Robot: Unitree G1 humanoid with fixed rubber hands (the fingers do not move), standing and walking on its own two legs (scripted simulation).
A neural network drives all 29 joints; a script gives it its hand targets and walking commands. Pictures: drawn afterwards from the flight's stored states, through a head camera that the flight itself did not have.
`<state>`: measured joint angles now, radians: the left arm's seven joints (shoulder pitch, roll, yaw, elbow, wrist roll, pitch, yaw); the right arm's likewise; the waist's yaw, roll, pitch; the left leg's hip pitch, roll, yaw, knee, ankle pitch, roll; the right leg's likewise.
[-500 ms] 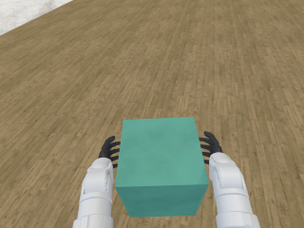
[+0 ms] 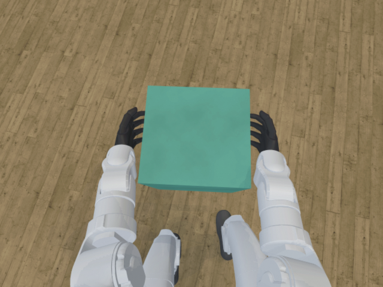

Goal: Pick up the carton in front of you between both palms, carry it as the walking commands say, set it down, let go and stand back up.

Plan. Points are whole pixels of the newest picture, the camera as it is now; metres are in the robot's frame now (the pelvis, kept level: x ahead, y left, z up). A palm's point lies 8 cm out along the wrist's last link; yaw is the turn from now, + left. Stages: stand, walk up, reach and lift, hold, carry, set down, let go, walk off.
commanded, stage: set down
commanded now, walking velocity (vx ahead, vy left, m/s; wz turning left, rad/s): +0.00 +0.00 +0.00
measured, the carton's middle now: (196, 147) +0.40 -0.01 -0.16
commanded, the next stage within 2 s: none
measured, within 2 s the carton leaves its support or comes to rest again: neither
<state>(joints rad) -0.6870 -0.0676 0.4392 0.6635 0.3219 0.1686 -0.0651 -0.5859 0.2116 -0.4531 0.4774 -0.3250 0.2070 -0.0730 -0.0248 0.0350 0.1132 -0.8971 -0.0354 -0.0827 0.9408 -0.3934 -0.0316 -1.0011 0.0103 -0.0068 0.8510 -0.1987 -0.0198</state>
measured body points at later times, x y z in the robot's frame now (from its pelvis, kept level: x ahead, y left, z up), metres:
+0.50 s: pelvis -0.01 +0.04 -0.12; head +0.25 +0.01 +0.25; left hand +0.48 +0.11 -0.21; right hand +0.42 -0.18 -0.21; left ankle +0.03 +0.14 -0.68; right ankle +0.11 -0.10 -0.68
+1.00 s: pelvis -0.04 +0.03 -0.23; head +0.29 -0.01 +0.06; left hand +0.53 +0.08 -0.36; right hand +0.44 -0.21 -0.37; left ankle +0.03 +0.14 -0.68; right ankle +0.11 -0.11 -0.68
